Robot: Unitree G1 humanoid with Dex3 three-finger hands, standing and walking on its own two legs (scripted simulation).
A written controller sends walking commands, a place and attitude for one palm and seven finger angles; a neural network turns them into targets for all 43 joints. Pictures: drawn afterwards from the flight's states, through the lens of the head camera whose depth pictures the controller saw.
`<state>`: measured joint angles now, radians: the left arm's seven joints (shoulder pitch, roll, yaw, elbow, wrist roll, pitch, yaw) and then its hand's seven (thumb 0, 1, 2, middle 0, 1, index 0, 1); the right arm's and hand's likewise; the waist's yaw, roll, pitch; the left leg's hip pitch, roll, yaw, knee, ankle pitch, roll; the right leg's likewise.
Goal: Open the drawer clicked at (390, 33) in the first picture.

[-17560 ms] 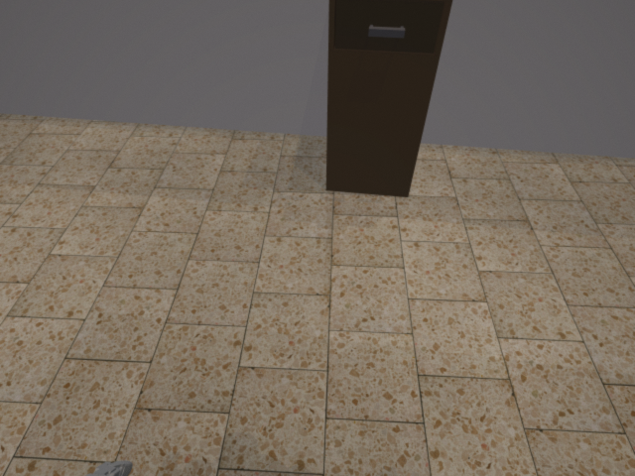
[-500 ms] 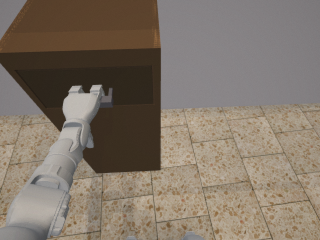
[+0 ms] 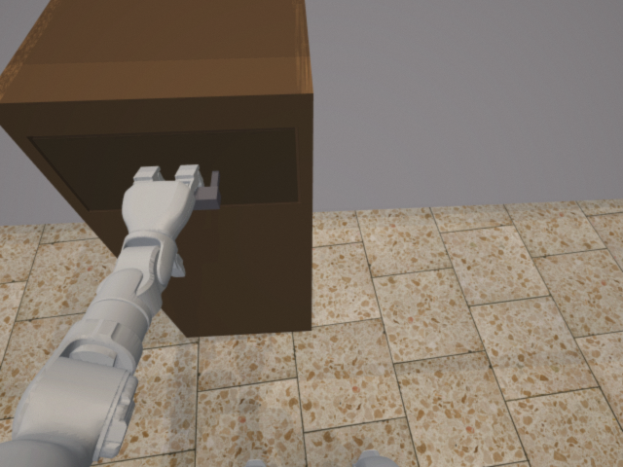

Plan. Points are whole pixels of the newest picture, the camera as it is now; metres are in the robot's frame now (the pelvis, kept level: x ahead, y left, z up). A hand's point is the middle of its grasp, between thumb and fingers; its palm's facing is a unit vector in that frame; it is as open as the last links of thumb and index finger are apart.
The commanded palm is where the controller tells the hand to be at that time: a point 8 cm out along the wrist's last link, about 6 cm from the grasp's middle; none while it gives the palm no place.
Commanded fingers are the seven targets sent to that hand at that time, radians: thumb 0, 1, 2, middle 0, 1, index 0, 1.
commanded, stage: close the thumb around the handle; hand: left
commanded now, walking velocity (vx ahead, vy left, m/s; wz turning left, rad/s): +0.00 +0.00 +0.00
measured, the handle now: (179, 188) +0.50 +0.19 +0.03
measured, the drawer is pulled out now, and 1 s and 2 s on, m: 0.00 0.03 0.12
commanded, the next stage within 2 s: pull the drawer open in 0.50 s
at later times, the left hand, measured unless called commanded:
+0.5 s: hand (174, 222) +0.45 +0.20 +0.00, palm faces -0.04 -0.01 -1.00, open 5.6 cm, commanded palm +0.43 +0.20 +0.07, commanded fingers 0.00 0.90 0.90 -0.40 -1.35 -0.40 -1.35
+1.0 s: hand (172, 240) +0.43 +0.19 +0.00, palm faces -0.02 -0.03 -1.00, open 5.6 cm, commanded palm +0.39 +0.18 +0.07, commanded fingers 0.00 0.90 0.90 -0.40 -1.35 -0.40 -1.35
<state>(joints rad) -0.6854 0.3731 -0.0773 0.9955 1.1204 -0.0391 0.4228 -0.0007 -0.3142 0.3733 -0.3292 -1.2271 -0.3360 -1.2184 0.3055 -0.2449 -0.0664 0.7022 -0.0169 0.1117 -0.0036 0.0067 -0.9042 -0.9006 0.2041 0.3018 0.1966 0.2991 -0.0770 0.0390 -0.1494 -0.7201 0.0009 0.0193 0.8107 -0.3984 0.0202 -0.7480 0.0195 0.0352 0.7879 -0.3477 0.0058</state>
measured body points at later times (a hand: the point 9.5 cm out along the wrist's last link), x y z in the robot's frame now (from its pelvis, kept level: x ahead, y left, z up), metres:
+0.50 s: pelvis +0.00 +0.00 +0.00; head +0.09 -0.01 +0.44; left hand +0.45 +0.20 +0.06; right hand +0.05 -0.27 -0.13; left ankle -0.01 +0.11 -0.70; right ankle +0.01 -0.13 -0.70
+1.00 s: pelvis +0.02 +0.00 +0.01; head +0.09 -0.02 +0.45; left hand +0.42 +0.19 +0.06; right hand +0.10 -0.26 -0.13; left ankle -0.01 +0.11 -0.70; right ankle +0.01 -0.13 -0.70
